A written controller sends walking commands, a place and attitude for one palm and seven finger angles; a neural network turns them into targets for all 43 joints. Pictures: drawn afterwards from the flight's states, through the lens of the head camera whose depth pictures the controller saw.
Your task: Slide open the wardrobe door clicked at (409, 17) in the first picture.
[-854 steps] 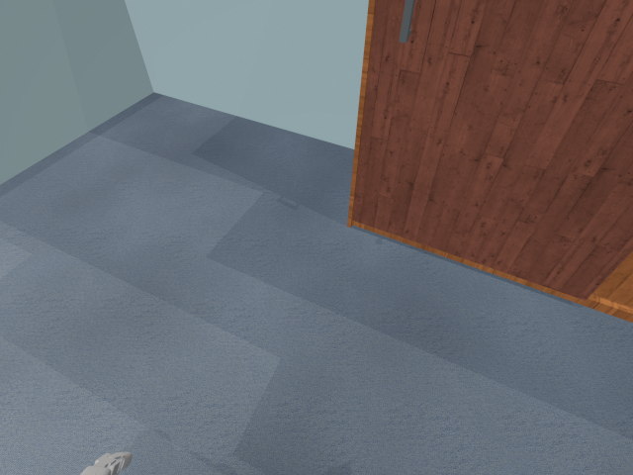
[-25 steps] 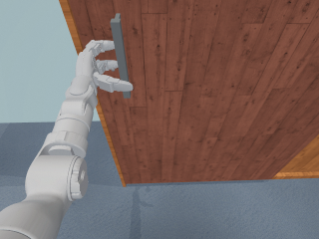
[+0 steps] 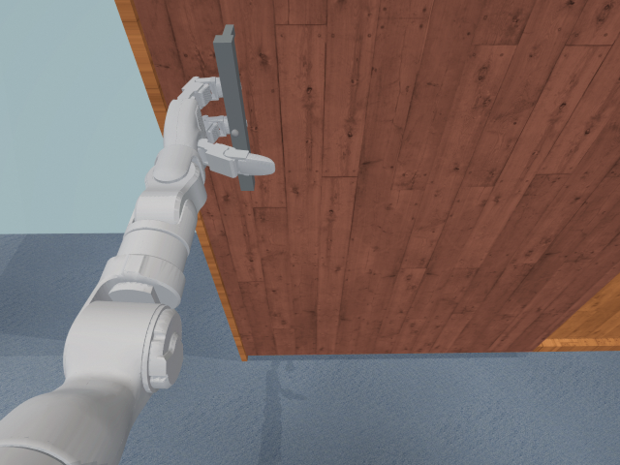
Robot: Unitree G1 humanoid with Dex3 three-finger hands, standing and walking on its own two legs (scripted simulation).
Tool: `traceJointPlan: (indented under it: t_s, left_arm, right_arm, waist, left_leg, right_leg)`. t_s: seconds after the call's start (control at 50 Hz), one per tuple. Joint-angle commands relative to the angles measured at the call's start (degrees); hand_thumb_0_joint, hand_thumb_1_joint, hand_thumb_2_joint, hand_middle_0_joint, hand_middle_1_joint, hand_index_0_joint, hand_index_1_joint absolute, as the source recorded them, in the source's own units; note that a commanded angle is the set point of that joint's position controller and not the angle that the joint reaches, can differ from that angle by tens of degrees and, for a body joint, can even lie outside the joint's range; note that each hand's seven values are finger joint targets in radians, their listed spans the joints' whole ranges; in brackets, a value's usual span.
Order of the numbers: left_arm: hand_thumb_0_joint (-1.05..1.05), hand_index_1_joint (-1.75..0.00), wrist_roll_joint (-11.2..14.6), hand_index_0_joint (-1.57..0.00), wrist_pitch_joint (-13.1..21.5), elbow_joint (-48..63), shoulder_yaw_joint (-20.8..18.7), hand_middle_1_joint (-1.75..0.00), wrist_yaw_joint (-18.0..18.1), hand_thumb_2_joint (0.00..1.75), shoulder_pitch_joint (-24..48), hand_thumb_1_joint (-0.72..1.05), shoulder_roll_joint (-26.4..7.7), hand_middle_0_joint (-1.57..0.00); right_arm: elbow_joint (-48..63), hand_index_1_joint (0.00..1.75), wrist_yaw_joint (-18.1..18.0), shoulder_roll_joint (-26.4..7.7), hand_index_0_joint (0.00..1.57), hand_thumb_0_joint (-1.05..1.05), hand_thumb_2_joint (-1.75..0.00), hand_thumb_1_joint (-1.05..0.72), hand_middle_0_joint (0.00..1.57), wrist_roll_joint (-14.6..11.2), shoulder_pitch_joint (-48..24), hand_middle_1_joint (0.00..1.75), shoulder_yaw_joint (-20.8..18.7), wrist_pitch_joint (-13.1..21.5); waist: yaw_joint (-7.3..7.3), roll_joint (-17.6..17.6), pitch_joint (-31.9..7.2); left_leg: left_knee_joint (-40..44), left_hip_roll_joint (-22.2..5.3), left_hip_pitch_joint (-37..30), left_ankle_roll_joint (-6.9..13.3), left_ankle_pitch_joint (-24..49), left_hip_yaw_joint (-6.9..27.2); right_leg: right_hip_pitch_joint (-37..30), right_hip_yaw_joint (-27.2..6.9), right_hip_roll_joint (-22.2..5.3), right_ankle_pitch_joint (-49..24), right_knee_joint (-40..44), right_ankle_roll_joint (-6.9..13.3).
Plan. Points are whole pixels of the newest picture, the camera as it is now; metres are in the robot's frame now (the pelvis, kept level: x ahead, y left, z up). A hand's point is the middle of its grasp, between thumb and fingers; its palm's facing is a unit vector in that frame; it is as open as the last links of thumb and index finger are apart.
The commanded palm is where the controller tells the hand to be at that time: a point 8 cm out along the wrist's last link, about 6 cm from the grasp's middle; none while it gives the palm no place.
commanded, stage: slide the fingers in behind the handle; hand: left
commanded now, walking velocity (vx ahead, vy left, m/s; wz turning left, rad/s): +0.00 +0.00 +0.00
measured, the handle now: (239, 116) +0.53 +0.09 +0.18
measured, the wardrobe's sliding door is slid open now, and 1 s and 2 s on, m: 0.00 0.00 0.00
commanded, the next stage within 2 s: grip the handle and tug to test in 0.80 s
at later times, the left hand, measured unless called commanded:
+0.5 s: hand (252, 129) +0.48 +0.07 +0.20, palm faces +0.00 -1.00 +0.03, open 13.9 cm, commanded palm +0.45 +0.13 +0.19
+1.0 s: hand (248, 129) +0.47 +0.07 +0.20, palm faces +0.00 -1.00 +0.02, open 13.9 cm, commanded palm +0.45 +0.13 +0.19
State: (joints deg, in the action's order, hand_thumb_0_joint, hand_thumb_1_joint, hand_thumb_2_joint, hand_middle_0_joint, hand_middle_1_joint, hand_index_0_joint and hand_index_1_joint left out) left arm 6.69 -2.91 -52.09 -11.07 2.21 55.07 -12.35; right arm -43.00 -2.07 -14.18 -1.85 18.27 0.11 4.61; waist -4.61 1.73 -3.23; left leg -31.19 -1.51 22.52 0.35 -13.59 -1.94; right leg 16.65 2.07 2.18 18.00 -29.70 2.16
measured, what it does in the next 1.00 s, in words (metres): stands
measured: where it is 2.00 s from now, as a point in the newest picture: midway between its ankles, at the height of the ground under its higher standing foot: outside the picture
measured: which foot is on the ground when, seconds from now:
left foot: down 0.00-1.00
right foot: down 0.00-1.00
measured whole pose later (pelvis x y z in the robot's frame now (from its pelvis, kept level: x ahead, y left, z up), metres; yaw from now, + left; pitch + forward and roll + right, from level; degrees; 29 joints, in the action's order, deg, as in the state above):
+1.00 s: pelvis -0.01 +0.00 +0.00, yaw +0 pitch +5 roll +0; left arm 5.9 -1.8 -56.2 -11.0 4.6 58.3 -10.7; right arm -43.4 -1.6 -14.1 -1.3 17.8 0.3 4.8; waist -5.3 1.7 -3.7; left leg -31.1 -1.3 23.1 0.5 -12.9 -2.1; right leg 17.5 1.8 2.0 17.6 -30.1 2.0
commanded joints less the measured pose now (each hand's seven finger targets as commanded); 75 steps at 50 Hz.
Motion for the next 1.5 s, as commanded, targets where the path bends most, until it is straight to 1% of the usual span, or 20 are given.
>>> traceJointPlan:
  t_s: [0.0,0.06,0.12,0.28,0.36,0.4,0.42,0.5,0.6,0.68,0.88,1.0,1.04,1.1,1.14,1.2,1.26,1.38,1.4,1.48]
  left_arm:
    - [0.0,-1.2,-0.1,-0.3,4.4,14.2,-1.2,-1.2,-0.3,0.3,30.6,-0.5,-10.2,-0.3]
    - [0.0,-1.2,-0.1,-0.3,3.1,11.8,-0.2,-1.2,-0.2,0.3,30.6,-0.5,-8.5,-0.3]
    - [0.0,-1.2,-0.4,-0.3,2.6,10.5,-1.0,-1.2,0.3,0.3,32.5,-0.5,-10.1,-0.3]
    - [0.0,-1.2,0.0,-0.3,5.5,13.2,0.4,-1.2,1.0,0.3,33.7,-0.5,-7.5,-0.3]
    - [0.0,-1.2,-0.8,-0.3,4.3,10.3,-1.2,-1.2,1.9,0.3,32.2,-0.5,-8.8,-0.3]
    - [0.0,-1.2,-1.0,-0.3,3.9,9.4,-4.7,-1.2,2.5,0.3,30.4,-0.5,-12.6,-0.3]
    - [0.0,-1.2,-1.3,-0.3,4.1,11.8,-3.4,-1.2,2.4,0.3,31.3,-0.5,-11.8,-0.3]
    - [0.0,-1.2,-1.4,-0.3,4.5,14.1,-2.6,-1.2,2.3,0.3,28.0,-0.5,-9.9,-0.3]
    - [0.0,-1.2,-0.6,-0.3,3.3,14.7,0.6,-1.2,1.4,0.3,28.1,-0.5,-6.4,-0.3]
    - [0.0,-1.2,-0.4,-0.3,2.6,14.3,2.4,-1.2,1.5,0.3,34.0,-0.5,-4.8,-0.3]
    - [0.0,-1.2,-1.0,-0.3,4.7,8.6,-0.8,-1.2,2.8,0.3,33.6,-0.5,-8.3,-0.3]
    - [0.0,-1.24,-1.4,-0.33,5.2,8.3,-1.1,-1.24,2.3,0.42,32.0,-0.22,-8.8,-0.33]
    - [0.0,-1.25,-1.2,-0.34,5.5,10.1,0.7,-1.25,2.1,0.46,34.6,-0.13,-6.6,-0.34]
    - [0.0,-1.27,-0.6,-0.35,6.0,11.5,-1.1,-1.27,1.8,0.52,33.3,0.01,-9.1,-0.35]
    - [0.0,-1.29,-0.4,-0.36,6.1,13.1,1.1,-1.29,1.5,0.56,35.0,0.11,-6.6,-0.36]
    - [0.0,-1.31,-0.8,-0.38,5.6,10.7,-0.8,-1.31,1.8,0.62,33.5,0.25,-9.2,-0.38]
    - [0.0,-1.33,-0.7,-0.4,5.5,12.4,0.1,-1.33,1.9,0.68,34.3,0.39,-7.8,-0.4]
    - [0.0,-1.37,-0.7,-0.43,4.8,9.3,-1.7,-1.37,1.7,0.8,31.4,0.67,-9.7,-0.43]
    - [0.0,-1.37,-0.8,-0.43,5.0,10.4,-1.8,-1.37,1.6,0.82,31.5,0.71,-10.1,-0.43]
    - [0.0,-1.4,-0.8,-0.45,5.2,12.2,0.2,-1.4,1.3,0.9,32.0,0.9,-7.6,-0.45]
  right_arm:
    - [5.6,0.3,-0.6,-8.0,0.2,0.0,-0.9,-0.9,0.2,-0.1,1.0,0.3,-2.9,2.1]
    - [5.3,0.3,-0.6,-7.7,0.2,0.0,-0.9,-0.9,0.2,-0.3,0.7,0.3,-2.6,1.8]
    - [5.1,0.3,-0.6,-8.0,0.2,0.0,-0.9,-0.9,0.2,-0.3,0.8,0.3,-2.6,1.4]
    - [4.9,0.3,-0.2,-7.7,0.2,0.0,-0.9,-0.9,0.2,0.1,1.5,0.3,-2.9,2.5]
    - [4.6,0.3,0.0,-7.8,0.2,0.0,-0.9,-0.9,0.2,0.2,1.7,0.3,-3.0,2.1]
    - [4.8,0.3,-0.1,-8.4,0.2,0.0,-0.9,-0.9,0.2,0.5,2.1,0.3,-2.9,1.6]
    - [5.3,0.3,0.0,-8.0,0.2,0.0,-0.9,-0.9,0.2,0.3,1.4,0.3,-2.8,1.5]
    - [6.1,0.3,0.2,-7.7,0.2,0.0,-0.9,-0.9,0.2,0.4,1.2,0.3,-3.0,1.6]
    - [6.4,0.3,-0.1,-7.8,0.2,0.0,-0.9,-0.9,0.2,-0.1,0.4,0.3,-3.2,1.4]
    - [5.3,0.3,-0.4,-7.2,0.2,0.0,-0.9,-0.9,0.2,-0.3,0.1,0.3,-2.8,1.6]
    - [4.5,0.3,-0.2,-7.6,0.2,0.0,-0.9,-0.9,0.2,0.4,0.8,0.3,-2.5,2.2]
    - [5.3,0.3,0.1,-8.0,0.2,0.0,-0.9,-0.9,0.2,0.4,1.4,0.3,-2.8,1.7]
    - [5.4,0.3,0.2,-7.6,0.2,0.0,-0.9,-0.9,0.2,0.3,1.2,0.3,-2.8,2.1]
    - [5.4,0.3,0.0,-8.1,0.2,0.0,-0.9,-0.9,0.2,0.3,1.5,0.3,-3.1,2.1]
    - [5.4,0.3,0.0,-7.5,0.2,0.0,-0.9,-0.9,0.2,0.1,1.0,0.3,-2.8,2.4]
    - [4.6,0.3,-0.2,-8.1,0.2,0.0,-0.9,-0.9,0.2,0.2,1.8,0.3,-3.0,2.3]
    - [4.8,0.3,-0.1,-7.6,0.2,0.0,-0.9,-0.9,0.2,0.2,1.4,0.3,-2.9,2.6]
    - [4.8,0.3,-0.1,-8.0,0.2,0.0,-0.9,-0.9,0.2,0.2,1.8,0.3,-2.9,2.3]
    - [5.1,0.3,-0.1,-8.2,0.2,0.0,-0.9,-0.9,0.2,0.3,1.8,0.3,-3.0,2.2]
    - [5.3,0.3,0.1,-7.7,0.2,0.0,-0.9,-0.9,0.2,0.1,1.4,0.3,-2.9,2.6]
  waist:
    - [-0.31,-3.9,-21.4]
    - [-1.02,-4.2,-17.9]
    - [-1.26,-4.0,-16.5]
    - [-1.12,-3.5,-22.0]
    - [-0.79,-5.1,-19.6]
    - [0.23,-6.1,-19.8]
    - [0.21,-3.9,-20.8]
    - [0.58,-3.9,-20.5]
    - [-0.44,-5.5,-17.5]
    - [-1.81,-3.4,-16.4]
    - [-1.05,-4.7,-18.2]
    - [-0.73,-5.3,-18.9]
    - [-1.6,-3.9,-18.7]
    - [-0.86,-4.2,-20.2]
    - [-1.45,-2.4,-19.9]
    - [-1.11,-3.9,-18.6]
    - [-1.03,-1.8,-19.9]
    - [-0.91,-5.7,-17.8]
    - [-0.68,-4.4,-18.6]
    - [-0.96,-3.1,-19.2]
  left_leg:
    - [0.1,2.5,-15.4,2.1,16.0,2.0]
    - [0.4,2.6,-13.6,2.1,13.7,1.8]
    - [0.8,2.5,-12.4,2.1,11.9,1.9]
    - [0.1,2.5,-15.5,1.9,15.7,2.3]
    - [0.4,2.5,-13.4,2.0,14.0,1.9]
    - [0.8,2.7,-12.1,2.1,13.8,1.7]
    - [1.0,2.7,-12.5,2.0,14.5,1.6]
    - [0.6,2.5,-13.9,2.0,16.2,1.2]
    - [1.2,2.4,-14.3,2.2,14.2,1.3]
    - [1.1,2.3,-15.0,2.1,12.3,1.9]
    - [0.9,2.4,-13.2,1.8,11.4,2.3]
    - [0.7,2.3,-12.9,1.8,12.3,2.0]
    - [0.5,2.2,-13.9,1.8,12.3,2.3]
    - [0.6,2.1,-14.3,1.9,12.9,2.2]
    - [0.5,2.2,-15.0,1.9,12.8,2.2]
    - [0.8,2.0,-13.9,1.8,11.4,2.4]
    - [0.6,2.2,-14.9,1.7,12.5,2.3]
    - [1.0,2.2,-12.1,1.9,11.3,2.1]
    - [1.0,2.2,-13.1,1.9,12.0,2.0]
    - [0.4,2.1,-14.6,1.7,13.6,2.1]
  right_leg:
    - [-2.5,-2.1,0.5,-26.4,3.2,-1.8]
    - [-0.9,-2.1,0.4,-24.9,3.8,-2.0]
    - [-0.3,-2.2,0.2,-22.6,4.3,-2.1]
    - [-1.4,-1.9,0.7,-25.7,3.0,-1.6]
    - [-1.0,-2.0,0.5,-24.8,3.3,-2.0]
    - [-2.9,-2.3,0.2,-25.5,3.3,-2.1]
    - [-3.4,-2.3,0.1,-26.3,3.0,-1.9]
    - [-3.7,-2.1,0.5,-27.6,3.2,-1.8]
    - [-2.1,-1.9,0.8,-25.0,4.3,-2.0]
    - [0.5,-1.9,0.7,-21.9,4.7,-1.8]
    - [0.5,-1.9,0.4,-20.2,3.6,-1.7]
    - [-0.6,-1.8,0.5,-21.4,3.3,-1.6]
    - [0.8,-1.7,0.7,-20.8,3.3,-1.5]
    - [-0.6,-1.8,0.8,-21.4,3.5,-1.5]
    - [0.2,-1.9,0.9,-21.4,3.6,-1.4]
    - [0.7,-1.6,0.9,-19.0,4.0,-1.5]
    - [0.6,-1.7,0.9,-20.2,3.7,-1.3]
    - [-0.1,-1.7,0.9,-20.1,4.0,-1.6]
    - [-0.5,-1.7,0.8,-20.5,3.8,-1.5]
    - [0.3,-1.6,1.0,-21.6,3.6,-1.3]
